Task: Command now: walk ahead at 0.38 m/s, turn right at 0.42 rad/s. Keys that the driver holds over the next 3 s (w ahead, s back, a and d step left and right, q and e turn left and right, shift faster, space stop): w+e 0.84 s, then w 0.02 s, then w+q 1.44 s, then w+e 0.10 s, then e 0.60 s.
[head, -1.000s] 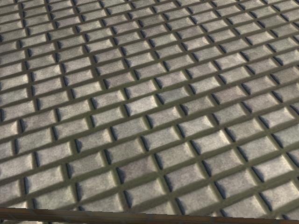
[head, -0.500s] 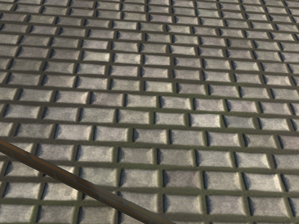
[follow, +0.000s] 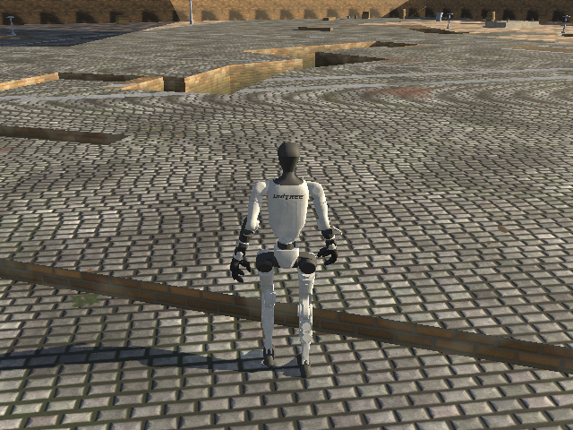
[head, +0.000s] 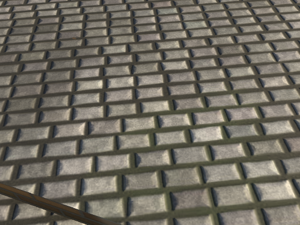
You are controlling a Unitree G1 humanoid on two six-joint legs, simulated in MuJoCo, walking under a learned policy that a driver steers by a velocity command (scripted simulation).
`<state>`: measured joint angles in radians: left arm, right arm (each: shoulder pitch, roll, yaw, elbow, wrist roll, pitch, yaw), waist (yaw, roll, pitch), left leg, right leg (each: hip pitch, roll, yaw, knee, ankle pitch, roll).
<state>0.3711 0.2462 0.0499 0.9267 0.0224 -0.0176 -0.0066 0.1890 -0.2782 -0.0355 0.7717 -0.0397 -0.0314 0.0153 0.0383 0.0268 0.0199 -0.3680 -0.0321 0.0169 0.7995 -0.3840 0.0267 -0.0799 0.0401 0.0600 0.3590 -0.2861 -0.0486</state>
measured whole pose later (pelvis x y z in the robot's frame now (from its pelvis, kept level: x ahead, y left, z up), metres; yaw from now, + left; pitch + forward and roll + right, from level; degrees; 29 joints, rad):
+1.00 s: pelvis +0.45 -0.18 +0.13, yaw -30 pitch +2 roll -1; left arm 0.33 0.21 0.03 0.87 0.00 -0.07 -0.04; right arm 0.12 -0.22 -0.01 0.64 0.03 -0.12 0.01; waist -0.02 0.02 -0.03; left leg -0.85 0.00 -0.16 1.73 -0.17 0.12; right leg -0.39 0.15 -0.05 0.73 -0.36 -0.15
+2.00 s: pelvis +0.99 -0.46 +0.17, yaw +1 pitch +2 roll -2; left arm 0.32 0.27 0.06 0.74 0.01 -0.09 0.01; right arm 0.22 -0.31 -0.07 0.63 0.01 -0.01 0.00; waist 0.04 0.05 0.00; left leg -0.70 0.07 -0.05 1.14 -0.25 -0.02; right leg -0.19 0.02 -0.08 0.38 -0.22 -0.02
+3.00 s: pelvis +1.40 -0.38 +0.16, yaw -1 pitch +3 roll +2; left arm 0.19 0.29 0.07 0.63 0.00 0.01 0.02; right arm 0.11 -0.27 -0.05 0.70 -0.01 0.02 -0.04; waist 0.02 0.00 0.04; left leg -0.54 -0.01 -0.11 0.94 -0.39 -0.06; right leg -0.45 0.10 0.11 0.47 -0.07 -0.06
